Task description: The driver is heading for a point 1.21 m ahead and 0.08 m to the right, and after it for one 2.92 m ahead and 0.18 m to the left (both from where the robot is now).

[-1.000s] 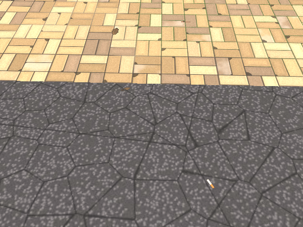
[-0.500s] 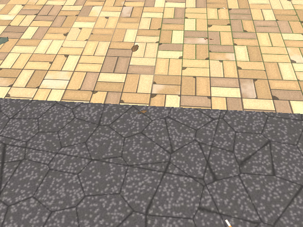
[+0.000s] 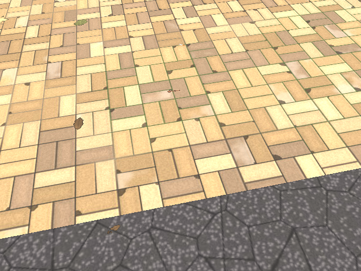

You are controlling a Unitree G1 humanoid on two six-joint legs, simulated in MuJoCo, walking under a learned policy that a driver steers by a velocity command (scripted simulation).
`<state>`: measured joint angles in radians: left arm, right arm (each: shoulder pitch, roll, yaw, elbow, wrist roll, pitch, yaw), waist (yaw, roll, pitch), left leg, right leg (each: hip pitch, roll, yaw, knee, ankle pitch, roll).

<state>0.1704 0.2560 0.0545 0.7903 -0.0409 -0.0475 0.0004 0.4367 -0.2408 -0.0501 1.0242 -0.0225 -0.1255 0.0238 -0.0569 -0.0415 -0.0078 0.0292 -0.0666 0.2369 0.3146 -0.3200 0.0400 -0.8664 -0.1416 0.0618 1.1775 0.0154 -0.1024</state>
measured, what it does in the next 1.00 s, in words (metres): walks ahead: right foot, then left foot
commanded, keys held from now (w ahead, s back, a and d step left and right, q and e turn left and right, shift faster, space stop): w+e+shift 0.28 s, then w+q+shift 0.72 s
